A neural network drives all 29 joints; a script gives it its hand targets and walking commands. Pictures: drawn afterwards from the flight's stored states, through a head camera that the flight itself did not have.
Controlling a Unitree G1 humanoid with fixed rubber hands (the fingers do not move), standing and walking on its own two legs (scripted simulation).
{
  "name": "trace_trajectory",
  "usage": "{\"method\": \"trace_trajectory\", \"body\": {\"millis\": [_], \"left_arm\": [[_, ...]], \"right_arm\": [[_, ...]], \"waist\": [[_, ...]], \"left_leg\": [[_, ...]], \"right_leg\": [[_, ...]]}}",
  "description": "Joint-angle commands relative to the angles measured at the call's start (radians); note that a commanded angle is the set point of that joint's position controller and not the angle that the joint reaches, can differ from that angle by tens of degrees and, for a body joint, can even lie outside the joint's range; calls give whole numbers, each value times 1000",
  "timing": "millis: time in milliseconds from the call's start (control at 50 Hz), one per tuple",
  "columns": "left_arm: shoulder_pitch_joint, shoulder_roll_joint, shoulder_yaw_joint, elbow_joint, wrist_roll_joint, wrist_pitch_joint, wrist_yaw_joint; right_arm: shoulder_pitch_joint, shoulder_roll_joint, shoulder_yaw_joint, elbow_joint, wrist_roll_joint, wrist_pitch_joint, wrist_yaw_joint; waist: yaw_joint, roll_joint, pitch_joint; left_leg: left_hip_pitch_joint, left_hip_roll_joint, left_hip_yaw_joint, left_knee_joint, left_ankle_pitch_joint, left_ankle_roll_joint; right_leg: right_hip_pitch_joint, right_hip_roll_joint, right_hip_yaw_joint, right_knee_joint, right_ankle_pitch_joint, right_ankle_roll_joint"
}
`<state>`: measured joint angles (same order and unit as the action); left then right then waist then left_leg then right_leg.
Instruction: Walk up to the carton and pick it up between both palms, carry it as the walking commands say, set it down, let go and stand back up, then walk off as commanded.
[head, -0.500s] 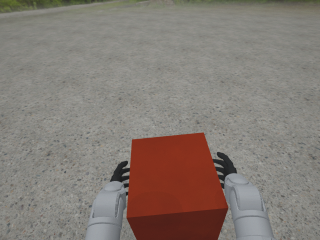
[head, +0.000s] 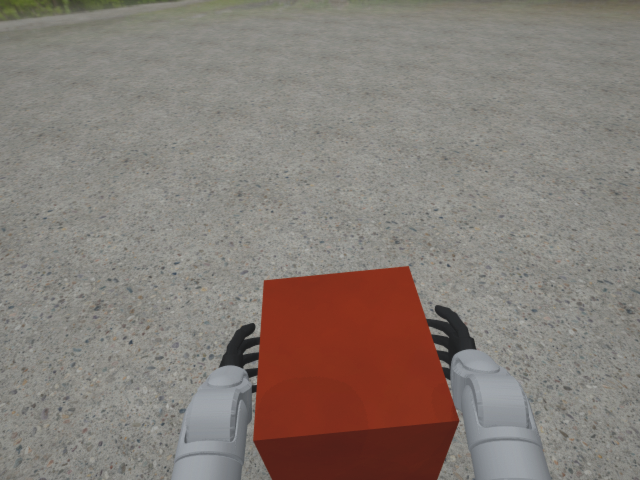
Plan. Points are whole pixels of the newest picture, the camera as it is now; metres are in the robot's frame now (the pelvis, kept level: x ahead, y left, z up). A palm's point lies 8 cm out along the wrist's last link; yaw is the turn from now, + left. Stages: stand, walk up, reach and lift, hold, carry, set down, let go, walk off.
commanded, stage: hold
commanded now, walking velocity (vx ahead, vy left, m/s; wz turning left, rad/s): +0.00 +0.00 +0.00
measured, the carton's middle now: (347, 390) +0.28 +0.00 -0.02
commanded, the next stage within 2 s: carry in 0.04 s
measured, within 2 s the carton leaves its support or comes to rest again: neither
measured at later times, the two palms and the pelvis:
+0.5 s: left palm (260, 334) +0.29 +0.11 +0.08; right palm (500, 337) +0.28 -0.18 +0.09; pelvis -0.04 -0.01 -0.03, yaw -4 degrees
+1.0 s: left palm (336, 364) +0.29 +0.01 +0.02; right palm (581, 415) +0.21 -0.27 +0.04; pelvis -0.11 -0.02 -0.03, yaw -17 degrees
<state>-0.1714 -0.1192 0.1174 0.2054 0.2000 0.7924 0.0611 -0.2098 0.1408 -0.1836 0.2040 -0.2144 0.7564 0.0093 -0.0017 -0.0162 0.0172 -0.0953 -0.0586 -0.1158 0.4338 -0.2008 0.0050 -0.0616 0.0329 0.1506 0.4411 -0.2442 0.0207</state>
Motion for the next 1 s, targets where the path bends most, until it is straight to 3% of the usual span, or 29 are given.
{"method": "trace_trajectory", "body": {"millis": [0, 20, 80, 160, 220, 280, 320, 360, 400, 420, 440, 460, 480, 540, 580, 600, 620, 640, 660, 680, 700, 720, 800, 860, 900, 920, 940, 960, 980], "left_arm": [[-663, -994, -614, -215, -298, -76, -269], [-734, -951, -628, -302, -301, -72, -259], [-728, -945, -645, -352, -338, -27, -240], [-689, -914, -692, -396, -399, 63, -224], [-841, -878, -737, -410, -469, 128, -208], [-945, -840, -722, -407, -510, 204, -187], [-1033, -825, -698, -388, -536, 255, -171], [-1063, -829, -641, -338, -530, 301, -156], [-1124, -830, -597, -325, -526, 335, -138], [-1114, -841, -572, -311, -522, 355, -134], [-1100, -857, -557, -319, -520, 375, -132], [-1111, -871, -558, -330, -533, 389, -131], [-1229, -881, -575, -343, -570, 396, -133], [-1379, -947, -577, -350, -643, 418, -142], [-1351, -983, -546, -293, -658, 435, -149], [-1284, -1002, -525, -267, -657, 443, -153], [-1254, -1005, -506, -253, -654, 444, -156], [-1308, -988, -491, -249, -656, 441, -158], [-1304, -991, -476, -233, -634, 437, -161], [-1269, -999, -454, -244, -601, 433, -160], [-1294, -991, -458, -294, -596, 431, -152], [-1346, -993, -468, -336, -601, 425, -142], [-1403, -979, -486, -455, -588, 407, -110], [-1286, -957, -488, -492, -555, 404, -94], [-1193, -953, -497, -508, -538, 405, -93], [-1163, -950, -511, -527, -540, 406, -96], [-1274, -930, -546, -568, -564, 395, -98], [-1283, -935, -591, -603, -577, 392, -104], [-1295, -950, -638, -591, -591, 391, -112]], "right_arm": [[-507, 986, 644, -78, 273, -31, 224], [-559, 962, 644, -140, 295, -24, 218], [-519, 944, 658, -187, 314, 18, 195], [-501, 906, 694, -268, 359, 103, 161], [-658, 862, 737, -317, 422, 170, 136], [-777, 832, 762, -344, 488, 256, 113], [-900, 824, 772, -352, 542, 313, 98], [-968, 830, 751, -315, 575, 360, 93], [-1037, 845, 722, -277, 609, 394, 98], [-1022, 858, 691, -241, 606, 412, 102], [-982, 864, 665, -225, 598, 427, 107], [-970, 891, 651, -208, 601, 440, 112], [-1063, 905, 641, -201, 614, 443, 109], [-1183, 930, 606, -229, 610, 445, 78], [-1158, 917, 556, -211, 578, 458, 64], [-1115, 914, 540, -207, 561, 466, 61], [-1102, 916, 536, -202, 555, 472, 60], [-1136, 937, 540, -219, 558, 476, 57], [-1172, 955, 559, -216, 571, 475, 62], [-1178, 962, 562, -239, 591, 481, 70], [-1197, 968, 566, -257, 609, 480, 76], [-1238, 980, 587, -274, 631, 477, 82], [-1260, 1014, 611, -312, 674, 465, 93], [-1166, 1026, 624, -335, 670, 462, 95], [-1065, 1038, 630, -353, 644, 456, 97], [-1019, 1028, 632, -355, 625, 447, 97], [-1089, 996, 652, -376, 631, 424, 94], [-1067, 989, 660, -418, 613, 405, 83], [-1080, 974, 665, -440, 597, 392, 78]], "waist": [[2, 16, -281], [-5, 47, -412], [0, 82, -442], [6, 70, -486], [11, 26, -479], [7, -66, -461], [2, -161, -444], [-4, -174, -420], [-14, -121, -418], [-23, -14, -424], [-31, 229, -441], [-28, 314, -481], [-17, 257, -483], [-4, 183, -486], [5, 191, -525], [17, 141, -546], [28, -6, -537], [13, -271, -535], [9, -231, -555], [8, -162, -546], [9, -56, -545], [12, -33, -560], [17, -90, -661], [18, -141, -734], [-8, -78, -807], [-12, 90, -852], [-21, 313, -844], [-11, 384, -812], [-18, 360, -802]], "left_leg": [[110, -33, 40, -79, 150, -23], [4, 178, -56, 36, 328, 4], [-20, 223, -86, 28, 241, 36], [-73, 203, -36, 100, 332, 34], [-149, 190, 8, 178, 271, 24], [-272, 128, 68, 274, 66, -10], [-318, 80, 115, 326, -196, -25], [-265, 82, 125, 290, -240, -25], [-126, 86, 108, 206, -188, -16], [-24, 140, 24, 94, -139, 4], [42, 338, -225, -64, -33, 63], [20, 458, -296, -78, 31, 141], [-73, 464, -220, -85, -8, 162], [-176, 397, -20, 12, 219, 131], [-233, 337, 80, 117, 165, 62], [-306, 298, 124, 204, 84, 25], [-438, 226, 180, 320, -67, -21], [-670, 125, 218, 532, -413, -80], [-670, 124, 123, 658, -423, -69], [-633, 138, 85, 710, -364, -68], [-597, 162, 76, 725, -323, -70], [-574, 160, 92, 709, -288, -71], [-449, 130, 132, 497, -239, -77], [-331, 90, 146, 312, -250, -69], [-21, 152, 116, 72, -84, -23], [184, 291, -5, 79, 259, 38], [354, 470, -164, 168, 767, 134], [385, 519, -154, 219, 950, 192], [365, 497, -83, 235, 1001, 182]], "right_leg": [[-36, 61, -71, -92, 169, -18], [-132, -107, -51, 81, 174, -20], [-193, -76, -58, 125, 112, -24], [-209, -84, -40, 142, 190, -34], [-207, -100, 16, 137, 251, -61], [-192, -180, 165, 85, 309, -111], [-202, -239, 261, 27, 295, -146], [-277, -243, 277, 0, 200, -153], [-416, -175, 212, 25, 16, -110], [-528, -102, 127, 98, -141, -72], [-642, 38, -59, 346, -278, -19], [-637, 25, -152, 576, -359, 1], [-554, -19, -185, 588, -314, 8], [-389, -40, -202, 395, -210, -7], [-226, -5, -207, 216, -95, -33], [-114, -23, -146, 115, -63, -60], [-14, -139, 37, -32, -38, -91], [89, -376, 374, -49, 206, -156], [60, -413, 416, -43, 266, -211], [-3, -393, 392, -39, 175, -229], [-25, -345, 325, -26, 129, -204], [-43, -320, 284, -19, 125, -193], [8, -289, 182, 38, 305, -191], [68, -277, 187, 92, 587, -179], [-84, -217, 74, 195, 653, -111], [-252, -133, -9, 284, 399, -59], [-491, -28, -107, 380, -60, -18], [-569, -32, -134, 403, -309, -25], [-541, -42, -142, 400, -272, -20]]}}
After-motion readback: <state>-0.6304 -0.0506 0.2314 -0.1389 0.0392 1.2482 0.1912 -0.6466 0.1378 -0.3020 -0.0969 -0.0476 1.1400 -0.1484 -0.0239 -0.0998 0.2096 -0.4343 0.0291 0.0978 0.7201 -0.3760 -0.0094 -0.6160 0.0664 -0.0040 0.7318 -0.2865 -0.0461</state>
